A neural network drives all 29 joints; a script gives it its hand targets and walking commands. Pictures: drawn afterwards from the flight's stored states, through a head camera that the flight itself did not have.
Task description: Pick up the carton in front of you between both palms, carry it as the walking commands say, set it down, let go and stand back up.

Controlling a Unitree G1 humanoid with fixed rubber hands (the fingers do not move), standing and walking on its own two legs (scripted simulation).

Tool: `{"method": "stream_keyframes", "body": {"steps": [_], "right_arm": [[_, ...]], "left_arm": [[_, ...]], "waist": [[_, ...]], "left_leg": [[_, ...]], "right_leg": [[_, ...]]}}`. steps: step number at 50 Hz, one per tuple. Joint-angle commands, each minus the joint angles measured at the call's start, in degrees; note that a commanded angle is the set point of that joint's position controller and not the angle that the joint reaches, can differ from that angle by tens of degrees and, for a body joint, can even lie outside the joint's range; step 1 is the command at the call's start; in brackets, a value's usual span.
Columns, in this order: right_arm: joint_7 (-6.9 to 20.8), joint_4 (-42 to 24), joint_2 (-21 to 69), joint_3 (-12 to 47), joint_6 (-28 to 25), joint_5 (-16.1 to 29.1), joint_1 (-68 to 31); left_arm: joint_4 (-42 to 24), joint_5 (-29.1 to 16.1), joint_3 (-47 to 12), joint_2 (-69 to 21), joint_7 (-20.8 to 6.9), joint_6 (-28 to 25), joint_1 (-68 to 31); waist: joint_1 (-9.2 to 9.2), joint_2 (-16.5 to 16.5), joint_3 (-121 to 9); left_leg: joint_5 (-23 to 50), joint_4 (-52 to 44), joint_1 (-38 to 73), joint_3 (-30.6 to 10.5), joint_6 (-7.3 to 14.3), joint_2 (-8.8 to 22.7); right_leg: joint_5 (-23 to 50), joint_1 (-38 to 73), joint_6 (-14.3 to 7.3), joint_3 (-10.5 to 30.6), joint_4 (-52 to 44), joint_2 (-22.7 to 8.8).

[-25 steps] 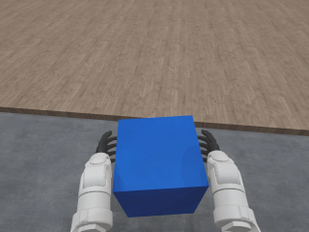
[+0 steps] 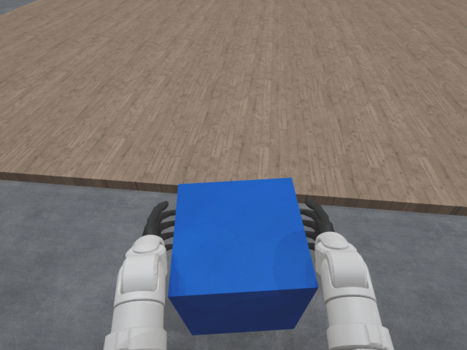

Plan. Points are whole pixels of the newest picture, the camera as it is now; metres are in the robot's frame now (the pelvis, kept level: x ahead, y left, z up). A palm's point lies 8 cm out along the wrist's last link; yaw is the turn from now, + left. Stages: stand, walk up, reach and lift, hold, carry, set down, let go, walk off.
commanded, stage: hold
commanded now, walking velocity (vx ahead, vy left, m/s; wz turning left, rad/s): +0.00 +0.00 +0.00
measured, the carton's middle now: (239, 260) +0.29 +0.00 -0.03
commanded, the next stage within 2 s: carry in 0.64 s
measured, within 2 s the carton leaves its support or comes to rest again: neither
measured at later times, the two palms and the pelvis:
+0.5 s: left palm (153, 245) +0.28 +0.15 +0.05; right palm (325, 241) +0.28 -0.15 +0.05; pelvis -0.01 +0.00 +0.00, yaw +0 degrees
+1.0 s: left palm (150, 197) +0.36 +0.16 +0.08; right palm (309, 199) +0.35 -0.13 +0.08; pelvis +0.08 +0.01 +0.00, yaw -1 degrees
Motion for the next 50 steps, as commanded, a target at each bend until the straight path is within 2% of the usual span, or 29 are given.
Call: {"method": "stream_keyframes", "body": {"steps": [1, 5, 16, 22, 31, 32, 34, 35, 36, 38, 40, 41, 42, 43, 44, 45, 46, 47, 49, 50], "right_arm": [[12.3, -4.0, 50.5, 29.5, -0.5, 13.6, -25.3], [12.7, -2.3, 50.1, 27.7, 0.0, 12.9, -27.8], [13.3, 0.2, 52.3, 27.9, -0.7, 12.9, -34.2], [13.2, 1.1, 52.4, 27.4, -0.7, 12.6, -34.0], [12.9, -1.0, 52.1, 28.1, -0.5, 13.0, -31.1], [12.8, -1.2, 52.1, 29.3, -0.1, 14.1, -32.8], [12.6, -3.5, 52.4, 30.6, 0.3, 15.7, -33.5], [12.5, -4.7, 52.6, 31.9, 0.7, 16.7, -34.3], [12.3, -6.2, 52.6, 33.0, 1.1, 17.5, -35.1], [11.9, -8.9, 52.1, 35.5, 2.6, 19.3, -35.2], [11.5, -11.5, 51.5, 38.7, 5.2, 21.7, -34.4], [11.2, -13.0, 51.1, 39.9, 6.7, 22.9, -34.6], [10.9, -14.1, 49.9, 40.4, 8.5, 23.9, -34.5], [10.4, -14.5, 48.4, 40.4, 10.2, 24.1, -33.2], [9.8, -14.6, 46.9, 40.0, 12.1, 24.1, -31.6], [9.0, -16.1, 45.8, 40.1, 13.7, 24.4, -30.2], [8.3, -19.0, 45.3, 40.8, 15.3, 25.2, -30.0], [7.7, -21.8, 46.0, 41.7, 16.7, 26.3, -30.1], [7.4, -26.7, 47.1, 43.6, 19.1, 28.3, -29.8], [7.4, -28.4, 47.7, 44.3, 20.3, 29.2, -28.8]], "left_arm": [[-2.1, -13.4, -29.8, -51.2, -12.7, 0.4, -22.7], [-0.5, -12.5, -28.0, -50.7, -13.0, 0.9, -25.3], [2.1, -12.5, -28.0, -52.4, -13.9, 0.1, -31.8], [2.7, -12.2, -27.6, -52.2, -14.0, 0.0, -31.8], [0.5, -12.7, -28.3, -51.9, -13.8, 0.3, -29.0], [0.1, -13.7, -29.7, -52.3, -13.7, 0.8, -30.9], [-1.6, -14.8, -30.8, -52.1, -13.4, 1.4, -30.7], [-3.0, -15.5, -32.1, -52.4, -13.2, 1.7, -31.6], [-4.6, -16.3, -33.4, -52.4, -13.0, 2.1, -32.1], [-7.1, -17.7, -35.6, -51.7, -12.0, 3.5, -30.6], [-10.6, -19.2, -38.3, -50.5, -11.0, 6.2, -29.5], [-12.7, -20.2, -39.6, -49.8, -10.5, 7.9, -30.0], [-14.5, -21.2, -40.6, -49.1, -10.2, 9.7, -30.5], [-15.9, -22.4, -41.6, -48.4, -10.0, 11.6, -31.4], [-16.6, -23.8, -42.3, -47.4, -9.9, 13.6, -32.1], [-17.6, -25.8, -44.1, -47.8, -10.0, 15.3, -32.5], [-18.3, -28.0, -45.4, -48.5, -10.0, 16.7, -31.9], [-19.7, -29.9, -46.2, -49.4, -10.0, 17.9, -31.3], [-22.2, -31.8, -47.0, -50.7, -9.7, 20.0, -29.0], [-23.2, -32.0, -46.8, -51.1, -9.5, 21.0, -27.0]], "waist": [[0.08, 0.0, -12.1], [0.0, 0.1, -8.0], [0.11, -0.1, -10.6], [0.0, -0.2, -10.9], [0.04, -0.1, -12.0], [0.25, -2.3, -14.1], [0.29, -2.5, -14.1], [0.25, -3.0, -12.6], [0.47, -3.9, -12.1], [0.65, -6.2, -15.6], [0.41, -6.1, -18.1], [0.31, -4.7, -17.9], [0.03, 0.2, -16.7], [-0.73, 9.9, -15.6], [-1.12, 14.5, -12.4], [-1.41, 13.5, -10.6], [-1.4, 10.5, -11.7], [-1.47, 8.4, -14.4], [-1.34, 8.7, -18.5], [-0.91, 8.5, -19.9]], "left_leg": [[11.5, -3.0, 1.9, -0.9, -0.2, -4.2], [4.1, -3.4, -0.4, -0.4, 0.3, -4.0], [-0.1, -2.2, -1.4, 0.0, 0.6, -3.8], [1.2, -2.3, -0.9, 0.0, 0.5, -3.9], [6.1, -2.4, 0.6, -0.2, 0.3, -4.1], [-0.3, 2.8, -5.8, 0.9, 1.0, 6.1], [-21.6, 2.2, -10.2, 0.1, 0.8, 4.3], [-26.9, 3.3, -13.5, 0.4, 0.5, 3.7], [-24.6, 5.9, -15.2, 1.6, 0.2, 3.2], [-12.6, 11.6, -14.9, 5.9, -0.3, 1.3], [-12.3, 7.4, -12.0, 7.5, -0.1, 0.8], [-14.8, 4.3, -9.0, 6.1, 0.5, 2.1], [-20.1, -0.1, -5.7, -0.3, 2.0, 6.3], [-25.6, -6.0, -1.6, -11.9, 5.1, 13.4], [-21.9, -9.1, 2.9, -21.4, 8.8, 19.0], [-13.2, -9.1, 4.4, -23.3, 11.5, 20.8], [-5.9, -7.7, 5.1, -19.9, 11.8, 20.3], [-1.1, -6.2, 6.2, -15.4, 10.7, 18.9], [4.2, -2.6, 4.5, -6.1, 7.8, 15.0], [2.6, -0.2, 1.1, -1.6, 6.4, 12.9]], "right_leg": [[11.1, 4.6, 0.0, 1.0, -2.2, 4.4], [3.9, 2.4, -0.4, 0.6, -2.6, 4.2], [-0.1, 2.1, -0.4, 0.4, -1.5, 3.9], [1.3, 2.5, -0.3, 0.3, -1.7, 3.8], [6.4, 4.0, -0.2, 0.6, -1.8, 4.0], [-1.2, -3.1, -0.7, 0.2, 2.3, -6.7], [-25.8, -8.3, -1.6, 3.0, -2.3, -6.6], [-32.3, -9.7, -2.1, 4.5, -3.3, -7.1], [-32.0, -9.9, -2.9, 6.1, -3.7, -8.3], [-24.4, -8.4, -4.7, 9.0, -4.5, -10.7], [-23.6, -9.7, -5.4, 7.8, -3.2, -10.7], [-24.9, -13.0, -4.9, 5.5, -0.9, -9.6], [-24.1, -18.4, -3.2, 0.9, 5.3, -6.8], [-19.6, -25.9, -0.9, -5.5, 17.1, -3.2], [-17.6, -35.2, 0.3, -9.3, 21.9, -1.5], [-18.8, -38.8, -0.2, -8.8, 21.5, -2.9], [-19.4, -37.6, -0.5, -8.3, 19.6, -3.4], [-16.8, -34.8, -0.5, -9.4, 16.9, -2.8], [-9.8, -25.9, -0.1, -13.4, 10.5, -0.4], [-5.7, -18.5, 0.1, -15.5, 5.1, 0.5]]}}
